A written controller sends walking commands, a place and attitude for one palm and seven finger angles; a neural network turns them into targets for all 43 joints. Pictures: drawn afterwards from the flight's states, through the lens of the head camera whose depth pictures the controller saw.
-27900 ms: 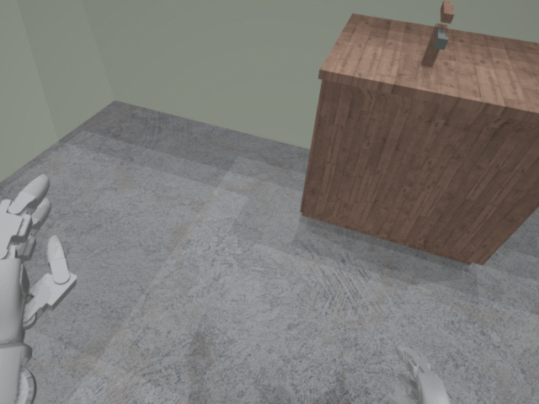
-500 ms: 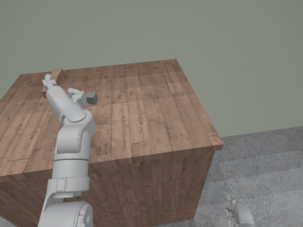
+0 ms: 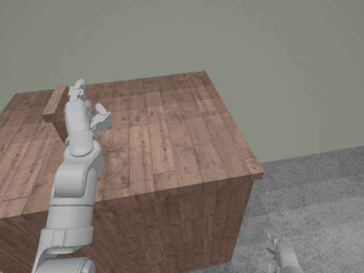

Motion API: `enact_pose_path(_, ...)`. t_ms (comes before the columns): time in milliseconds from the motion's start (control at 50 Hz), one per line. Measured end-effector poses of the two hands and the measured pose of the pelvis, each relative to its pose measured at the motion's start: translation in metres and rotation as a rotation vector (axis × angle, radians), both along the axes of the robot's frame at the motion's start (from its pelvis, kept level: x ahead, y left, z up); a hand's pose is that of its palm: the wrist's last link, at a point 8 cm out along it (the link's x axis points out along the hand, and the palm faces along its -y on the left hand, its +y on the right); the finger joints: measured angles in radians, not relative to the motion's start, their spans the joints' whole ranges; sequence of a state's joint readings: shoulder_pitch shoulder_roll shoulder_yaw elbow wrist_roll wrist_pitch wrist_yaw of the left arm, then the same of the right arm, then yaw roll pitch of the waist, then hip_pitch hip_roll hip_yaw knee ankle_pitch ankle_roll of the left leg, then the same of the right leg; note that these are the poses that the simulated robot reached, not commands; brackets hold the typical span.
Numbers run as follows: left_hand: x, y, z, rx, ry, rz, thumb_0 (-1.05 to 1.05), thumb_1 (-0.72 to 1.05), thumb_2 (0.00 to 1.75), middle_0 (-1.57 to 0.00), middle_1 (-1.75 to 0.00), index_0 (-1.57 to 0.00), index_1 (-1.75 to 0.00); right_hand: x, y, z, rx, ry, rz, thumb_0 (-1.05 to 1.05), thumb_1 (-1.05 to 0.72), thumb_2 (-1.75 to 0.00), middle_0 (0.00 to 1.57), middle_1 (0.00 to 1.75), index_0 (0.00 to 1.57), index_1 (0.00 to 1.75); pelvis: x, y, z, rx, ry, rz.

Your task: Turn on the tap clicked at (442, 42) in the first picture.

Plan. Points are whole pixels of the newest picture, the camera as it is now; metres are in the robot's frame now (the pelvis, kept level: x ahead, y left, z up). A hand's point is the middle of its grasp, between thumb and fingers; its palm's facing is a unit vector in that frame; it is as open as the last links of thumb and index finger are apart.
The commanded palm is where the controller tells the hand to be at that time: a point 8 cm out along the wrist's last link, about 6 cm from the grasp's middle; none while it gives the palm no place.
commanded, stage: draw the hand back beside the body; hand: left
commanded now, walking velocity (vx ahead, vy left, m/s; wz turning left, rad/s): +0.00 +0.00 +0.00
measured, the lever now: (104, 121) +0.44 +0.25 +0.13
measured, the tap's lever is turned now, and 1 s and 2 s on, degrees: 75 75 75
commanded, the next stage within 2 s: step back with the hand held close in 1.34 s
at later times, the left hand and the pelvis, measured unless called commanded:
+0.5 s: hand (84, 158) +0.27 +0.21 +0.18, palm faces +0.26 -0.93 -0.25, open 7.7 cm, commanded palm +0.23 +0.27 +0.18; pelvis +0.00 +0.02 +0.00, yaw -1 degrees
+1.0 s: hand (48, 189) +0.21 +0.26 +0.15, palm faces +0.35 -0.88 -0.32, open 7.5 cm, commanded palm +0.17 +0.31 +0.17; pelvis +0.00 +0.03 +0.00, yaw +0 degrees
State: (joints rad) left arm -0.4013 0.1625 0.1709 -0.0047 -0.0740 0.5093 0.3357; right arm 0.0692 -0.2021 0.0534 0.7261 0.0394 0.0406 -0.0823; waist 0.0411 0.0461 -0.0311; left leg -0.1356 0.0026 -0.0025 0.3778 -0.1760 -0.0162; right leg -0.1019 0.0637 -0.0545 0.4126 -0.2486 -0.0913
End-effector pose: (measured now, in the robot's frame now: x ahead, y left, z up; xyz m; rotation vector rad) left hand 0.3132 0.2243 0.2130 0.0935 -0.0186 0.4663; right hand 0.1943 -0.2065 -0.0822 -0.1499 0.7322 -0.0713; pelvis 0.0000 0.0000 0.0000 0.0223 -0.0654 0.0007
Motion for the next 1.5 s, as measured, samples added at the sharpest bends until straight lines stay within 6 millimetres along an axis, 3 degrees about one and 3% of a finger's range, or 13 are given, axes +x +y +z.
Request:
enact_pose_path(80, -0.013, 0.006, -0.016, -0.062, 0.048, -0.121, 0.01, 0.89, 0.9, -0.16, -0.16, -0.16, -0.17, -0.013, -0.013, 0.001, -0.004, -0.001, -0.067, 0.02, -0.91, -0.9, 0.21, 0.3, 0.2, 0.3, 0.004, 0.001, 0.001, -0.004, -0.01, -0.024)
enact_pose_path(180, -0.044, 0.037, -0.036, 0.088, 0.0, -0.118, 0.01, 0.89, 0.9, -0.17, -0.17, -0.16, -0.18, -0.025, -0.028, 0.003, -0.032, -0.022, -0.068, 0.02, -0.91, -0.9, 0.21, 0.3, 0.2, 0.3, 0.003, 0.001, 0.0, -0.013, -0.015, -0.025)
enact_pose_path(300, -0.078, 0.056, -0.022, 0.239, -0.152, -0.098, 0.02, 0.89, 0.9, -0.17, -0.19, -0.17, -0.19, -0.034, -0.031, -0.002, -0.081, 0.002, -0.01, 0.02, -0.91, -0.9, 0.2, 0.3, 0.2, 0.3, -0.001, 0.006, 0.001, -0.022, -0.034, -0.001)
enact_pose_path(480, -0.079, 0.035, -0.027, 0.257, -0.204, -0.232, 0.01, 0.89, 0.9, -0.18, -0.21, -0.17, -0.22, -0.021, -0.002, 0.007, -0.025, -0.052, 0.006, 0.02, -0.91, -0.9, 0.2, 0.3, 0.2, 0.3, -0.002, 0.015, 0.003, -0.022, -0.036, -0.012)
enact_pose_path(620, -0.094, 0.051, -0.035, 0.28, -0.154, -0.227, 0.01, 0.89, 0.9, -0.19, -0.24, -0.19, -0.24, -0.016, 0.013, 0.013, -0.003, -0.08, 0.013, 0.02, -0.91, -0.9, 0.21, 0.3, 0.2, 0.3, 0.001, 0.02, 0.004, -0.026, -0.036, -0.022)
enact_pose_path(780, -0.119, 0.072, -0.039, 0.283, -0.135, -0.15, 0.01, 0.89, 0.9, -0.2, -0.26, -0.19, -0.27, -0.014, 0.015, 0.01, -0.04, -0.05, 0.048, 0.02, -0.91, -0.9, 0.21, 0.3, 0.2, 0.3, 0.002, 0.027, 0.004, -0.031, -0.04, -0.007)
enact_pose_path(1140, -0.155, 0.09, -0.048, 0.317, -0.054, -0.109, 0.01, 0.89, 0.9, -0.21, -0.3, -0.21, -0.3, -0.01, 0.025, 0.014, -0.048, -0.079, 0.058, 0.02, -0.91, -0.9, 0.21, 0.3, 0.2, 0.3, 0.003, 0.035, 0.003, -0.036, -0.038, -0.002)
enact_pose_path(1500, -0.154, 0.089, -0.045, 0.319, -0.076, -0.109, 0.01, 0.89, 0.9, -0.21, -0.3, -0.21, -0.3, -0.015, 0.025, 0.012, -0.048, -0.076, 0.056, 0.02, -0.91, -0.9, 0.21, 0.3, 0.2, 0.3, -0.002, 0.035, 0.002, -0.038, -0.04, -0.003)
